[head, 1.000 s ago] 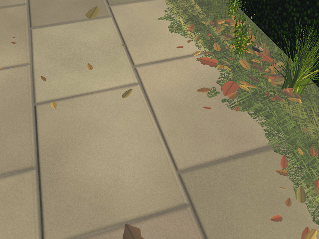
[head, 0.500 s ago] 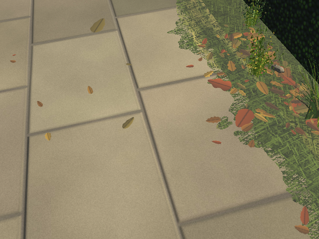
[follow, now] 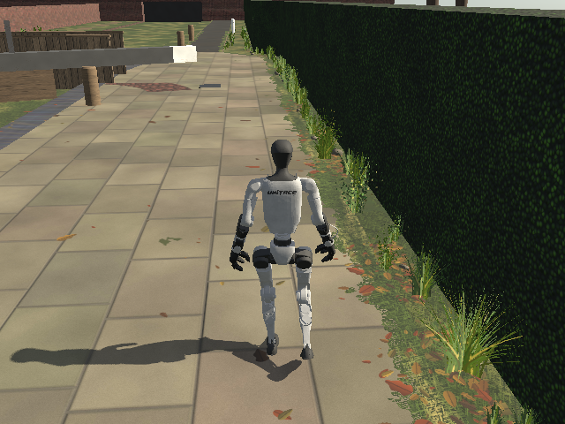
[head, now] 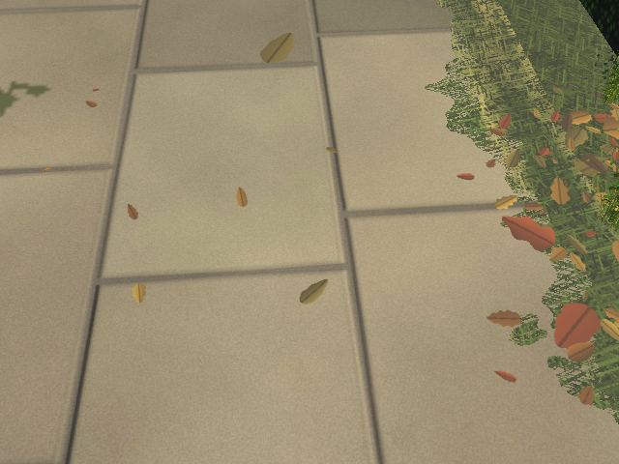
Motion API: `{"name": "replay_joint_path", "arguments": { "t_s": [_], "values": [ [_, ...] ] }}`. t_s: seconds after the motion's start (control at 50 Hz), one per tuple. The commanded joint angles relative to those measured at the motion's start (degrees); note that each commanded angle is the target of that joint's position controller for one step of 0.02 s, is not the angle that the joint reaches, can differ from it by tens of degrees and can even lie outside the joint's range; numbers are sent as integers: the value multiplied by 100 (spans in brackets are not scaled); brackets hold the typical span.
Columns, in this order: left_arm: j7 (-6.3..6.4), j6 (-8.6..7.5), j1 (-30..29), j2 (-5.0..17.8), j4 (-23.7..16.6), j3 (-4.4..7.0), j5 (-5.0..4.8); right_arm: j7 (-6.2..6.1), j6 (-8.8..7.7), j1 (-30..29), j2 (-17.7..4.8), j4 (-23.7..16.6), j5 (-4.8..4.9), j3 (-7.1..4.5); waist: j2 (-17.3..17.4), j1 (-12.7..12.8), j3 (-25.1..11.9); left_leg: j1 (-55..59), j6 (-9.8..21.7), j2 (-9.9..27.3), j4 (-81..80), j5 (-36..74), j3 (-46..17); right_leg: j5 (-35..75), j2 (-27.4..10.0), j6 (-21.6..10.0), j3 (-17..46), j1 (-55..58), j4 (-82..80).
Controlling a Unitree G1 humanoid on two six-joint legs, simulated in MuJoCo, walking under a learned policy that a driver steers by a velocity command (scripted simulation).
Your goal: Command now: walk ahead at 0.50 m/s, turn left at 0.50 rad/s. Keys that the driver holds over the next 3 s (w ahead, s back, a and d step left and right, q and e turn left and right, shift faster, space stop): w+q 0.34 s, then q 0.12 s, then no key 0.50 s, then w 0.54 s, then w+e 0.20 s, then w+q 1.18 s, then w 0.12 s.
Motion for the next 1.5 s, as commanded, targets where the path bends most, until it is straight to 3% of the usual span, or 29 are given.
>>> {"name": "replay_joint_path", "arguments": {
  "t_s": [0.02,0.14,0.28,0.34,0.38,0.4,0.42,0.44,0.46,0.48,0.52,0.62,0.76,0.8,0.82,0.84,0.86,0.9,0.94,0.98,1.1,1.16,1.18,1.22,1.24,1.3,1.36,1.42,1.5],
  "values": [
    [49,-126,-192,774,-604,231,96,-43,-65,244,-502,-384,-66,-93,-45,54,-635,1705,1202,1591,-1663,1014,-2355,435,-548,-13,411,-1651,-210],
    [116,86,-982,486,-1033,211,198,-249,-50,744,-878,-363,16,-196,253,-63,-262,910,1040,1157,-1891,1419,-1671,1830,-341,388,176,-1606,-2307],
    [-47,-38,-2030,516,-1481,179,67,-318,76,1296,-833,-255,86,-191,537,-455,-233,1432,692,1164,-1324,664,-2142,2629,124,285,274,-1087,-4181],
    [-103,-140,-1829,720,-1507,246,44,-369,138,1218,-886,-317,60,-220,713,-263,-296,1822,606,1319,-818,832,-2619,1960,185,117,324,-671,-4498],
    [-40,-197,-787,1017,-1312,377,195,-365,171,903,-668,-508,24,-149,698,300,-929,1517,232,765,541,1761,-2317,2463,-101,-274,381,1002,-4762],
    [14,-177,133,1434,-1261,472,302,-374,158,830,-407,-729,-86,-53,-19,623,-1824,584,-81,299,2278,610,-1733,3701,-1199,-678,1323,2654,-4418],
    [-31,-64,318,1556,-1134,499,311,-361,132,1926,-204,-794,50,19,-2060,103,-2573,-1242,-392,-345,3741,-3005,-1308,4161,-2492,-1659,3533,4249,-4547],
    [-42,11,98,963,-1314,372,175,-379,179,2028,-857,-566,91,-102,-1272,143,-2228,-1675,-511,198,4473,-2855,-1467,3674,-2485,-1514,3520,3837,-4586],
    [-14,78,-156,644,-1423,276,146,-388,260,1412,-1111,-662,74,-191,-696,285,-1532,-1816,-636,336,4672,-2459,-1244,4060,-2206,-1283,2516,3117,-4595],
    [-21,137,-414,599,-1423,225,170,-409,329,1101,-1052,-736,19,-204,-203,186,-1128,-1655,-739,493,4567,-2165,-1026,4562,-1890,-1175,1876,2361,-4686],
    [-54,184,-626,588,-1302,193,208,-396,434,1048,-732,-824,-2,-192,-348,-85,-681,-1193,-769,720,4062,-1877,-840,4700,-1456,-1112,1143,1263,-5006],
    [-39,224,-852,849,-1084,276,158,-385,505,837,-326,-994,-60,-49,-556,-183,-938,-521,-806,750,2433,-929,-547,5132,-1336,-1322,394,931,-5381],
    [-47,415,-672,1024,-768,267,10,-282,509,121,-470,-1194,-77,-47,-658,16,-813,441,-582,634,411,-266,-218,3401,-1282,-1097,287,998,-5189],
    [-43,443,-564,839,-666,184,-44,-279,481,226,-525,-1148,-121,-78,-560,-97,-745,1231,-339,578,-735,537,-201,2484,-1017,-710,261,747,-4831],
    [-53,414,-360,615,-633,95,72,-328,478,291,-789,-1204,-174,-126,-163,-24,-956,1934,-149,1147,-800,1763,-824,1781,-728,-315,61,408,-4447],
    [-108,361,55,366,-631,9,278,-398,534,201,-1108,-1321,-234,-155,824,343,-1194,2567,351,2064,-550,3009,-1697,45,-182,86,-394,-241,-3803],
    [-70,403,-15,247,-627,-45,225,-372,530,68,-636,-1250,-245,-21,1206,252,-1285,1971,785,2220,-768,1981,-1900,-234,-172,246,-243,-38,-3901],
    [-6,518,-367,524,-629,-4,198,-281,459,-396,-392,-1275,-228,46,913,265,-880,1349,334,1537,-807,704,-1435,628,-188,304,-226,384,-4227],
    [22,623,-284,780,-535,43,245,-235,408,-431,-496,-1267,-181,23,726,215,-522,992,21,1184,-734,269,-1122,981,-225,309,-225,520,-4408],
    [16,623,-207,699,-431,28,199,-235,389,-174,-485,-1148,-183,30,435,171,-516,1061,-56,1018,-630,-14,-982,744,-159,252,-323,578,-4400],
    [-9,405,-532,532,-529,46,29,-320,338,552,-868,-890,-38,-119,991,-136,13,1185,763,1932,-1535,-2942,-2681,-367,59,-164,-420,-675,-3165],
    [-107,230,16,496,-285,78,-15,-310,243,-53,-739,-997,28,-94,914,319,-131,615,560,1763,-1402,-2356,-2239,19,-55,-583,-270,357,-3911],
    [-127,204,400,546,-87,109,13,-300,244,-409,-612,-1092,34,-68,669,537,-145,61,324,1417,-1037,-2002,-1712,301,-117,-677,-92,1121,-4351],
    [-122,173,1119,1384,153,332,29,-269,94,-815,-140,-1448,69,45,-1376,629,79,-1538,-391,207,1398,-1370,81,-510,-1511,-1243,2311,2217,-5666],
    [-93,180,1209,1269,77,316,92,-276,-4,-852,-508,-1435,104,-44,-1384,791,317,-2520,-428,355,2320,-2334,-182,173,-2078,-1594,3118,2633,-5888],
    [-74,142,1005,930,-72,214,42,-183,-98,-477,-451,-1230,67,-60,-465,478,103,-3277,-275,880,3246,-1449,-467,1440,-1863,-1327,2276,3255,-5696],
    [-62,261,854,689,-104,114,59,-60,-65,-616,-269,-1237,25,-27,-518,401,108,-2530,-377,961,2464,-536,-133,2398,-1325,-998,1125,2637,-5990],
    [7,311,872,867,-119,135,73,20,-61,-1049,-10,-1360,34,85,-515,506,221,-1632,-461,789,1268,405,135,2606,-980,-860,418,1928,-6170],
    [27,291,1101,1071,-16,205,-26,60,-61,-1393,-208,-1501,86,66,-670,529,431,-1039,-366,702,397,808,101,2393,-1220,-858,356,1833,-6309]
  ]
}}
Next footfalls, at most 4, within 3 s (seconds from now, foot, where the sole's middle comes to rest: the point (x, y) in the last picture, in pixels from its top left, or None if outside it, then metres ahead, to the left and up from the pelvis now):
0.38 right None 0.41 -0.10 -0.76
0.82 left None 0.37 0.15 -0.76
1.62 left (195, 370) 0.66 0.28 -0.76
2.12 right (271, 254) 0.98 0.13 -0.76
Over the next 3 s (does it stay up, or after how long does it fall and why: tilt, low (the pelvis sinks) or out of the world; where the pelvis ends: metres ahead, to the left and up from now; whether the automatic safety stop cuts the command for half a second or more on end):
stays up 1.12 0.47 0.02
